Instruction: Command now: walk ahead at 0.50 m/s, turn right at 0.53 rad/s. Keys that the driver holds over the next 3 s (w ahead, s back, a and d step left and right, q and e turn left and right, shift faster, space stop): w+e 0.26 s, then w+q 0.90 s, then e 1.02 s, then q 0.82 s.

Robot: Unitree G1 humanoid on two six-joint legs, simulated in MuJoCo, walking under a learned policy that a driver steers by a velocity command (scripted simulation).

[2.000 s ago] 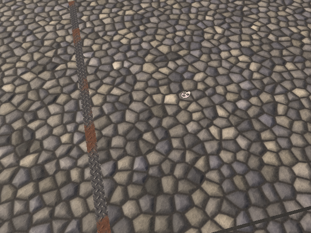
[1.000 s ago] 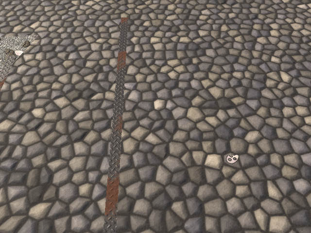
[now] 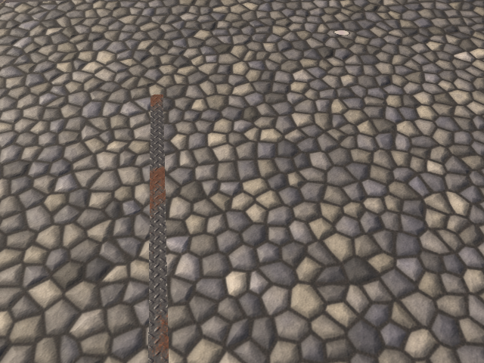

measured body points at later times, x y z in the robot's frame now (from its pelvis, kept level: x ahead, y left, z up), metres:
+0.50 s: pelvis +0.26 -0.09 +0.00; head +0.28 -0.10 +0.45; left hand +0.40 +0.16 -0.10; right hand +0.34 -0.38 -0.11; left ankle +0.41 +0.07 -0.66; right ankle +0.23 -0.15 -0.74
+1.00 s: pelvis +0.55 -0.05 +0.00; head +0.58 -0.04 +0.44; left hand +0.69 +0.22 -0.10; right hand +0.67 -0.32 -0.11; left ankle +0.57 +0.01 -0.74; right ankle +0.58 -0.23 -0.66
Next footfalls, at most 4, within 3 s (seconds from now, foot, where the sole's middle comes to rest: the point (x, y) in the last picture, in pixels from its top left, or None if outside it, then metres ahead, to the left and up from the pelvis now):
0.20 right None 0.27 -0.16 -0.78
0.80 left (228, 326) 0.61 0.01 -0.78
1.26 right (274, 237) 0.91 -0.15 -0.78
1.70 left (207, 249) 0.87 0.07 -0.78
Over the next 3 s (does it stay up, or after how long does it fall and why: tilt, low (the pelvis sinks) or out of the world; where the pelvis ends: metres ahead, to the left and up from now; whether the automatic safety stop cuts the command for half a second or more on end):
stays up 0.79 -0.08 0.00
